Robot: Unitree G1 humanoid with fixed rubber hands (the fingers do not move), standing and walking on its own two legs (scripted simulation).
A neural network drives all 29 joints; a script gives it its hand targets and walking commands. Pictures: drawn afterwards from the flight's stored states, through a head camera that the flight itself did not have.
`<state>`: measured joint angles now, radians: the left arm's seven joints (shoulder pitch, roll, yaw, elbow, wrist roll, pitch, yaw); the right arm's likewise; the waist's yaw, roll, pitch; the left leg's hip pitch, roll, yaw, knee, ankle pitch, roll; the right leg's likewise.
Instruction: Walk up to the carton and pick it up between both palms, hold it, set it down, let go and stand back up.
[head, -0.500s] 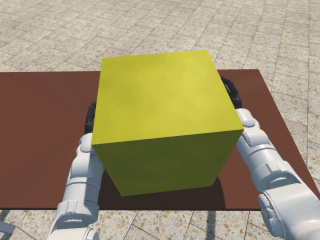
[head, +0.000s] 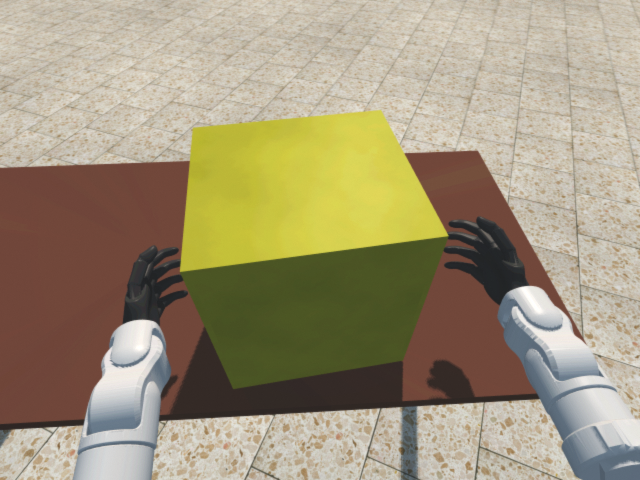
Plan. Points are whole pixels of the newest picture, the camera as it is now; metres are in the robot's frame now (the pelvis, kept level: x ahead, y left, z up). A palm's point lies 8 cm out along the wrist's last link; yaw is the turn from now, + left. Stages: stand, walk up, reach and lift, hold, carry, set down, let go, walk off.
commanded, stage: set down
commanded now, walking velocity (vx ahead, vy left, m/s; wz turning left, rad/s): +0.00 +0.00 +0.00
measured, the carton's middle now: (305, 252) +0.41 +0.07 +0.07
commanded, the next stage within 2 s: none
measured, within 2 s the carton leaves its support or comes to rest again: neither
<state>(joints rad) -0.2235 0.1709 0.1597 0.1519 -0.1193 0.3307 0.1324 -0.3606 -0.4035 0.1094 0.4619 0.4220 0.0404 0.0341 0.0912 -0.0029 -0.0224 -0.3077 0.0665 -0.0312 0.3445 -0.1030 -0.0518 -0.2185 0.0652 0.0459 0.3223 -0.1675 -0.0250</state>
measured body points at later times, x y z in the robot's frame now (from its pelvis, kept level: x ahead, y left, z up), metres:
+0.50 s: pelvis +0.00 +0.02 +0.00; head +0.01 +0.04 +0.45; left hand +0.28 +0.24 +0.08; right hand +0.33 -0.21 +0.07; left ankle +0.04 +0.15 -0.75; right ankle -0.01 -0.10 -0.75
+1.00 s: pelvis -0.01 +0.01 +0.00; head -0.02 +0.01 +0.45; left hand +0.22 +0.24 +0.06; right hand +0.26 -0.22 +0.07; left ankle +0.04 +0.15 -0.75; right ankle -0.01 -0.10 -0.75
